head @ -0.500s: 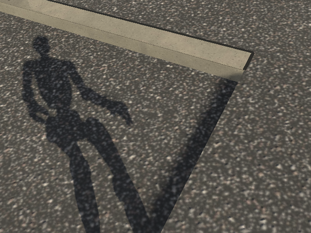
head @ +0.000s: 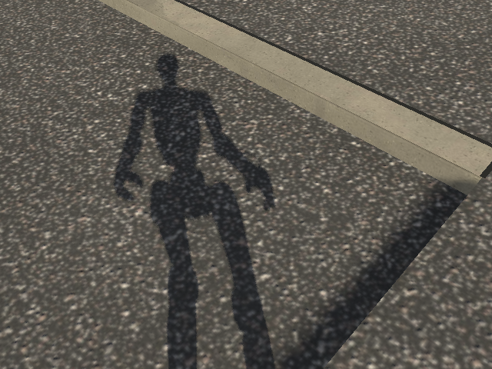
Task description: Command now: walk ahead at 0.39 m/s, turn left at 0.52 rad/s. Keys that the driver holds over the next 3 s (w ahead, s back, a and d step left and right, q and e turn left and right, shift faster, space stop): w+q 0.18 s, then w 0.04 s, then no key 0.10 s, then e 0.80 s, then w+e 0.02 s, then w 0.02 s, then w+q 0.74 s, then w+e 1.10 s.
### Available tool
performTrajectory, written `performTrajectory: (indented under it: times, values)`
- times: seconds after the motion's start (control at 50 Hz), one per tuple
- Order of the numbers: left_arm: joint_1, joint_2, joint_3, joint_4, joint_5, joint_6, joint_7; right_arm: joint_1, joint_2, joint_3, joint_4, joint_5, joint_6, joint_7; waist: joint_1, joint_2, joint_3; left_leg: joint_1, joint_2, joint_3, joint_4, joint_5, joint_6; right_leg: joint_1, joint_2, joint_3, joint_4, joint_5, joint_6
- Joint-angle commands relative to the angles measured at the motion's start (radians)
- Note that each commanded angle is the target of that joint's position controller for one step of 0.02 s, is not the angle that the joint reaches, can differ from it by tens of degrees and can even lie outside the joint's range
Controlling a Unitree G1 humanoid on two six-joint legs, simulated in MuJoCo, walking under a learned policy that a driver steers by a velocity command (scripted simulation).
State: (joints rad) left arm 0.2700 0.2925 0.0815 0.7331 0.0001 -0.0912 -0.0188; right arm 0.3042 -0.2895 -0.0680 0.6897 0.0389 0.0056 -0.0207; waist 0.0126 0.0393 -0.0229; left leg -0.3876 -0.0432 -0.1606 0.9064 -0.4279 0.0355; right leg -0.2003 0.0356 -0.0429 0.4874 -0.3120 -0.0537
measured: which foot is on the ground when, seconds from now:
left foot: up 0.00-0.40, down 0.42-1.00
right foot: down 0.00-0.40, up 0.42-0.96, down 0.98-1.00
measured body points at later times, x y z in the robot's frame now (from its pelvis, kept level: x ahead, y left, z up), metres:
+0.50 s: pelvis +0.23 +0.08 -0.11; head +0.29 +0.09 +0.34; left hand +0.15 +0.34 -0.24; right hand +0.49 -0.10 -0.20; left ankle +0.30 +0.18 -0.85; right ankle +0.04 -0.11 -0.63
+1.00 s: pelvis +0.33 +0.01 -0.11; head +0.34 -0.01 +0.34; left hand +0.59 +0.19 -0.15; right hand +0.37 -0.30 -0.24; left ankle +0.30 +0.18 -0.84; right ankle +0.35 -0.10 -0.74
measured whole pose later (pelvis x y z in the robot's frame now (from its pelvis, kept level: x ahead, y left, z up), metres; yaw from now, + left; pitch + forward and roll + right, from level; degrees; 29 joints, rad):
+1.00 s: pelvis +0.33 +0.01 -0.11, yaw -6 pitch +3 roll +1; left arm 0.08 0.18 -0.03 0.50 -0.02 0.02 0.01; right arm 0.27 -0.34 -0.08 0.83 0.00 0.06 -0.05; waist -0.02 0.04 -0.04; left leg -0.23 0.18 0.22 0.57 -0.28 -0.05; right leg -0.70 -0.06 -0.06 1.28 -0.64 -0.02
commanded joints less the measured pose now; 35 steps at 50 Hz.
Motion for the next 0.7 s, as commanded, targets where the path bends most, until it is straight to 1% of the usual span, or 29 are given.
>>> performTrajectory:
  times: [0.02, 0.06, 0.08, 0.14, 0.16, 0.18, 0.2, 0.22, 0.24, 0.26, 0.28, 0.3, 0.32, 0.34, 0.38, 0.4, 0.42, 0.44, 0.46, 0.48, 0.5, 0.52, 0.54, 0.56, 0.58, 0.6, 0.62, 0.66, 0.7]
  values:
    - [0.053, 0.102, 0.02, -0.035, 0.001, -0.01, 0.017, -0.094, -0.099, -0.028, -0.103, -0.005, -0.041, 0.014, 0.032, -0.138, 0.118, -0.511, 0.089, -0.035, 0.182, 0.114, 0.006, 0.298, -0.341, 0.406, -0.296, -0.065, -0.106]
    - [0.063, 0.094, 0.014, -0.028, 0.01, -0.009, 0.024, -0.119, -0.079, -0.025, -0.102, -0.004, -0.047, 0.033, 0.043, -0.143, 0.102, -0.458, 0.104, 0.015, 0.173, 0.206, -0.003, 0.26, -0.281, 0.233, -0.294, 0.205, -0.073]
    - [0.076, 0.104, 0.017, -0.02, 0.011, -0.01, 0.029, -0.147, -0.06, -0.021, -0.119, -0.011, -0.048, 0.041, 0.05, -0.131, 0.095, -0.439, 0.097, 0.051, 0.149, 0.237, -0.018, 0.243, -0.264, 0.17, -0.289, 0.325, -0.076]
    - [0.077, 0.128, 0.019, -0.006, 0.019, -0.008, 0.037, -0.196, -0.032, -0.011, -0.142, -0.021, -0.049, 0.056, 0.047, -0.115, 0.067, -0.358, 0.093, 0.118, 0.085, 0.372, -0.05, 0.188, -0.242, 0.046, -0.265, 0.472, -0.091]
    - [0.088, 0.133, 0.021, 0.0, 0.022, -0.012, 0.041, -0.196, -0.038, -0.015, -0.141, -0.028, -0.05, 0.061, 0.048, -0.122, 0.053, -0.364, 0.106, 0.103, 0.126, 0.438, -0.043, 0.206, -0.271, 0.038, -0.223, 0.538, -0.095]
    - [0.074, 0.115, 0.013, -0.003, 0.022, -0.015, 0.042, -0.195, -0.065, -0.026, -0.132, -0.02, -0.055, 0.066, 0.035, -0.103, 0.066, -0.34, 0.095, 0.099, 0.038, 0.526, -0.035, 0.173, -0.236, -0.009, -0.21, 0.491, -0.082]
    - [0.097, 0.116, 0.014, 0.005, 0.014, -0.018, 0.038, -0.229, -0.049, -0.022, -0.137, -0.02, -0.055, 0.073, 0.054, -0.121, 0.077, -0.326, 0.09, 0.115, 0.0, 0.549, -0.027, 0.165, -0.244, -0.017, -0.197, 0.481, -0.084]
    - [0.155, 0.104, 0.014, 0.03, 0.002, -0.02, 0.044, -0.271, -0.041, -0.025, -0.153, -0.015, -0.062, 0.079, 0.068, -0.122, 0.093, -0.407, 0.098, 0.047, -0.02, 0.591, -0.011, 0.242, -0.284, 0.018, -0.165, 0.452, -0.083]
    - [0.166, 0.102, 0.013, 0.037, -0.003, -0.017, 0.05, -0.3, -0.038, -0.023, -0.163, -0.017, -0.07, 0.086, 0.068, -0.101, 0.126, -0.46, 0.08, 0.041, -0.078, 0.571, 0.003, 0.279, -0.301, 0.023, -0.143, 0.488, -0.082]
    - [0.147, 0.104, 0.014, 0.031, -0.003, -0.006, 0.056, -0.356, -0.025, -0.016, -0.177, -0.014, -0.077, 0.1, 0.08, -0.068, 0.18, -0.409, 0.062, 0.103, -0.25, 0.597, 0.005, 0.208, -0.256, -0.032, -0.143, 0.443, -0.065]
    - [0.155, 0.112, 0.018, 0.031, -0.003, 0.003, 0.061, -0.394, -0.004, -0.008, -0.186, -0.023, -0.087, 0.116, 0.094, -0.077, 0.175, -0.291, 0.044, 0.153, -0.328, 0.681, 0.008, 0.143, -0.25, -0.053, -0.124, 0.426, -0.057]
    - [0.167, 0.112, 0.018, 0.043, -0.012, 0.014, 0.07, -0.407, 0.01, -0.004, -0.19, -0.026, -0.094, 0.133, 0.098, -0.083, 0.154, -0.209, 0.046, 0.142, -0.4, 0.782, 0.007, 0.116, -0.242, -0.069, -0.077, 0.384, -0.042]
    - [0.173, 0.121, 0.021, 0.044, -0.012, 0.02, 0.075, -0.399, 0.014, -0.005, -0.179, -0.026, -0.095, 0.144, 0.098, -0.095, 0.128, -0.155, 0.034, 0.145, -0.417, 0.813, 0.004, 0.119, -0.252, -0.064, -0.037, 0.396, -0.043]
    - [0.175, 0.126, 0.022, 0.043, -0.021, 0.029, 0.077, -0.353, 0.005, -0.01, -0.155, -0.022, -0.088, 0.145, 0.083, -0.101, 0.107, -0.134, 0.044, 0.119, -0.452, 0.791, 0.005, 0.16, -0.254, -0.037, 0.026, 0.416, -0.047]
    - [0.184, 0.13, 0.021, 0.037, -0.028, 0.044, 0.074, -0.258, -0.038, -0.028, -0.098, -0.037, -0.087, 0.13, 0.044, -0.051, 0.07, -0.101, 0.059, 0.129, -0.566, 0.778, 0.032, 0.261, -0.251, 0.02, 0.218, 0.54, -0.052]
    - [0.192, 0.129, 0.019, 0.044, -0.03, 0.05, 0.071, -0.175, -0.057, -0.039, -0.062, -0.048, -0.092, 0.116, 0.002, -0.038, 0.023, 0.036, 0.05, 0.154, -0.623, 0.824, 0.047, 0.219, -0.228, 0.03, 0.373, 0.565, -0.04]
    - [0.174, 0.119, 0.013, 0.048, -0.036, 0.052, 0.064, -0.047, -0.078, -0.051, -0.014, -0.058, -0.097, 0.097, -0.081, -0.026, -0.028, 0.295, 0.08, 0.17, -0.7, 1.008, 0.071, 0.057, -0.172, 0.012, 0.604, 0.468, -0.002]
    - [0.217, 0.03, -0.005, 0.051, -0.023, 0.048, 0.054, 0.07, -0.149, -0.056, 0.03, -0.085, -0.097, 0.083, -0.095, 0.15, -0.142, 0.674, 0.272, 0.029, -0.528, 1.555, 0.149, -0.291, -0.048, 0.007, 1.022, -0.446, 0.066]
    - [0.382, -0.032, -0.046, 0.083, -0.04, 0.042, 0.029, 0.125, -0.169, -0.036, 0.021, -0.118, -0.092, 0.074, -0.083, 0.237, -0.441, 1.082, 0.504, -0.119, -0.088, 2.023, 0.316, -0.574, 0.004, 0.223, 1.422, -0.732, 0.118]
    - [0.334, 0.093, -0.029, 0.075, -0.063, 0.02, 0.01, 0.147, -0.141, -0.03, 0.025, -0.096, -0.062, 0.076, -0.153, 0.145, -0.565, 1.045, 0.535, -0.156, -0.183, 1.902, 0.367, -0.616, -0.029, 0.298, 1.418, -0.657, 0.138]
    - [0.267, 0.129, -0.017, 0.051, -0.065, 0.028, 0.014, 0.093, -0.121, -0.024, 0.045, -0.073, -0.038, 0.079, -0.113, 0.033, -0.521, 0.932, 0.49, -0.134, -0.258, 1.503, 0.355, -0.642, -0.073, 0.258, 1.376, -0.555, 0.155]
    - [0.235, 0.089, -0.027, 0.038, -0.059, 0.046, 0.032, -0.002, -0.09, -0.009, 0.06, -0.053, -0.031, 0.076, -0.041, -0.043, -0.457, 0.748, 0.464, -0.145, -0.335, 1.16, 0.34, -0.629, -0.128, 0.195, 1.318, -0.437, 0.179]
    - [0.197, 0.063, -0.033, 0.028, -0.048, 0.081, 0.051, -0.097, -0.043, 0.014, 0.057, -0.04, -0.027, 0.072, 0.01, -0.027, -0.335, 0.539, 0.459, -0.158, -0.427, 0.914, 0.34, -0.615, -0.151, 0.134, 1.317, -0.365, 0.193]
    - [0.166, 0.065, -0.031, 0.015, -0.041, 0.11, 0.067, -0.142, -0.055, 0.016, 0.058, -0.052, -0.024, 0.07, 0.025, 0.01, -0.215, 0.308, 0.46, -0.143, -0.514, 0.786, 0.324, -0.545, -0.156, 0.1, 1.339, -0.331, 0.193]
    - [0.128, 0.058, -0.03, -0.013, -0.031, 0.129, 0.09, -0.19, -0.076, 0.016, 0.053, -0.068, -0.028, 0.065, 0.045, 0.021, -0.133, 0.143, 0.454, -0.107, -0.569, 0.725, 0.3, -0.512, -0.141, 0.085, 1.363, -0.333, 0.184]
    - [0.098, 0.052, -0.028, -0.04, -0.021, 0.138, 0.111, -0.213, -0.097, 0.013, 0.059, -0.077, -0.033, 0.058, 0.055, 0.036, -0.076, 0.04, 0.444, -0.063, -0.598, 0.725, 0.28, -0.506, -0.13, 0.079, 1.362, -0.342, 0.175]
    - [0.062, 0.039, -0.028, -0.069, -0.009, 0.138, 0.124, -0.199, -0.119, 0.008, 0.068, -0.083, -0.034, 0.048, 0.049, 0.039, -0.053, 0.026, 0.436, -0.028, -0.609, 0.739, 0.264, -0.545, -0.119, 0.079, 1.368, -0.339, 0.168]
    - [0.001, 0.003, -0.037, -0.111, -0.002, 0.137, 0.133, -0.14, -0.121, 0.007, 0.099, -0.08, -0.021, 0.02, 0.029, 0.064, -0.052, 0.114, 0.42, 0.03, -0.595, 0.768, 0.234, -0.664, -0.11, 0.089, 1.374, -0.309, 0.155]
    - [-0.045, -0.029, -0.051, -0.147, -0.005, 0.136, 0.127, -0.078, -0.109, 0.01, 0.119, -0.08, 0.001, -0.005, 0.009, 0.07, -0.07, 0.217, 0.415, 0.068, -0.583, 0.727, 0.225, -0.772, -0.097, 0.087, 1.426, -0.271, 0.149]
